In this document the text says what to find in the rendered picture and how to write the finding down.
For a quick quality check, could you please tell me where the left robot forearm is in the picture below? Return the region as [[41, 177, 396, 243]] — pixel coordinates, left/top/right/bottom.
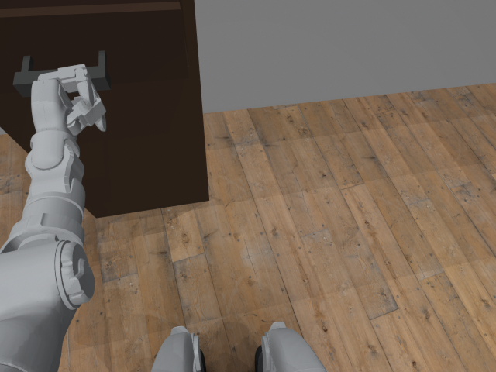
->
[[0, 130, 85, 254]]

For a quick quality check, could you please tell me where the drawer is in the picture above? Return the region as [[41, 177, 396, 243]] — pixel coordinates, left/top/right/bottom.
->
[[0, 0, 189, 94]]

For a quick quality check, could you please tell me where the robot left upper arm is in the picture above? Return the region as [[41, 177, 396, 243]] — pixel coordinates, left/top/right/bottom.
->
[[0, 240, 95, 372]]

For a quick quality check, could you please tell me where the robot left hand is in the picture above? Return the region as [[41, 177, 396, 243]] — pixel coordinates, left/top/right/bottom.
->
[[31, 64, 106, 141]]

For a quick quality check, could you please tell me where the cabinet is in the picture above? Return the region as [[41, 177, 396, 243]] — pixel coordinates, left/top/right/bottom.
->
[[0, 0, 209, 218]]

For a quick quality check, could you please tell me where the robot right shin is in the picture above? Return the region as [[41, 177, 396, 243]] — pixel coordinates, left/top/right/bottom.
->
[[263, 322, 286, 372]]

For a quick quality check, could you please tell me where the handle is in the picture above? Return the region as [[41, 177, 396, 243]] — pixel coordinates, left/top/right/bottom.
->
[[13, 50, 111, 97]]

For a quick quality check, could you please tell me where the robot right thigh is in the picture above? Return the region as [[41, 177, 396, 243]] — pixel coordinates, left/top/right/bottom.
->
[[261, 328, 328, 372]]

